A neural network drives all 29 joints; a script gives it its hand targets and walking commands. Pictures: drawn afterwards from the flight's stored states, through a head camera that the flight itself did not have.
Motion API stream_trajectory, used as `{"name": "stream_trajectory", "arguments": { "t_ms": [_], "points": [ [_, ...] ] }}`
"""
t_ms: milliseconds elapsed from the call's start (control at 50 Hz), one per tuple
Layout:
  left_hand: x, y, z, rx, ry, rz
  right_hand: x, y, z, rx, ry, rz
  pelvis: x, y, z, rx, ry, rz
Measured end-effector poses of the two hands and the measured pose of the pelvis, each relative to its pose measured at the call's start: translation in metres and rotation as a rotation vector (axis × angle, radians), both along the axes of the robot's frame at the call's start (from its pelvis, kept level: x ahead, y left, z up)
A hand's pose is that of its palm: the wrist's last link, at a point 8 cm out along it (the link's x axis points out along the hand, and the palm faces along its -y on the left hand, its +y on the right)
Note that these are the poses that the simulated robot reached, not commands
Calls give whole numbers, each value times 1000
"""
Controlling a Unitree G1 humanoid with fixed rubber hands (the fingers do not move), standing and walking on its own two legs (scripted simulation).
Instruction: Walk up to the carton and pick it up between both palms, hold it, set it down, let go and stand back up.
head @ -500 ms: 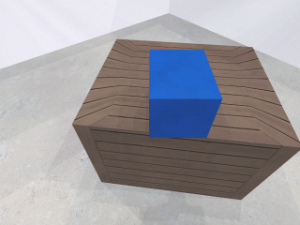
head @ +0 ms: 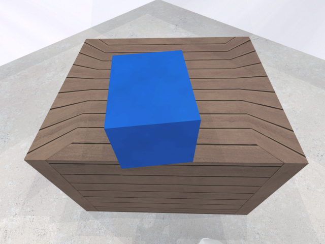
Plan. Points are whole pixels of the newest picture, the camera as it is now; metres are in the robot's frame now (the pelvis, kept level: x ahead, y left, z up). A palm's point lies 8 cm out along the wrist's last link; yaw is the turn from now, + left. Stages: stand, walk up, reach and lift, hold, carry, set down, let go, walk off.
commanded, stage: walk up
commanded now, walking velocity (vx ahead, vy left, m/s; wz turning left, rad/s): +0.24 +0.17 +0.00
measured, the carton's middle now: (152, 108) +0.52 +0.02 -0.01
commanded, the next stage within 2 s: none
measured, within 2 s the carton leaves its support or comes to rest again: neither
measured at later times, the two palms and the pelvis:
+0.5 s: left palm out of the picture +0.09 +0.29 -0.16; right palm (235, 198) +0.25 -0.20 -0.11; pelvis +0.12 +0.05 +0.00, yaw +1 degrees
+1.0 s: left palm out of the picture +0.04 +0.32 -0.12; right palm out of the picture +0.09 -0.19 -0.14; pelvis +0.01 +0.07 +0.00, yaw -1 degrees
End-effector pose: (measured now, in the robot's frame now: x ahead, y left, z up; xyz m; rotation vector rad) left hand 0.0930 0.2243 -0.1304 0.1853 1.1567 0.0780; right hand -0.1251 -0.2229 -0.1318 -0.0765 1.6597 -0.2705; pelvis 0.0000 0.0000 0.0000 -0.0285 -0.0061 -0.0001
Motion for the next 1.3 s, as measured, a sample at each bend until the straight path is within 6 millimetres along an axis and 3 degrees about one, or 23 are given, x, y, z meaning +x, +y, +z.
{"name": "stream_trajectory", "arguments": {
  "t_ms": [60,160,240,380,440,500,580,680,720,800,860,920,1000,1060,1120,1180,1240,1300],
  "points": [
    [4,-3,14,47,-8,69,38,-8,-11,63,-1,59,21,-7,3,33,6,35],
    [-37,15,43,131,167,156,157,-23,-11,81,-207,132,57,-7,23,70,16,-17],
    [-47,25,48,156,218,199,236,-25,-6,49,-314,175,73,-4,25,73,3,11],
    [-51,30,20,78,302,238,335,-3,5,-3,-410,266,103,24,14,26,10,17],
    [-33,48,-5,36,304,241,362,13,13,-51,-455,290,116,41,4,-3,10,31],
    [-4,67,-32,-2,291,200,372,27,25,-113,-498,295,121,51,-3,20,-2,11],
    [42,83,-39,-34,235,133,359,28,48,-189,-518,244,116,62,4,-29,-12,-36],
    [97,105,-18,-10,82,78,321,30,51,-209,-467,203,100,76,12,-51,0,-21],
    [101,112,-10,17,56,63,309,33,48,-197,-474,177,92,79,12,-47,-1,-41],
    [91,119,-2,52,44,55,283,44,37,-158,-497,158,73,81,10,-37,-3,-37],
    [72,115,0,60,36,55,260,47,24,-124,-489,158,54,78,5,-17,-7,-48],
    [33,105,2,61,70,50,240,45,11,-87,-491,151,36,74,2,0,-8,-50],
    [-55,94,12,88,161,113,214,34,-5,-41,-482,138,10,66,3,-1,-23,-22],
    [-128,83,25,104,264,170,188,34,1,-2,-440,123,1,58,16,49,-11,-28],
    [-176,68,37,99,370,167,165,31,12,25,-421,92,-7,51,29,78,-3,-53],
    [-183,56,38,78,375,158,126,26,10,27,-343,76,-16,47,31,61,7,-12],
    [-168,47,33,58,307,149,84,25,2,29,-216,70,-21,48,28,34,22,1],
    [-149,38,26,36,259,118,64,31,-1,25,-161,69,-26,52,25,9,36,-1]
  ]
}}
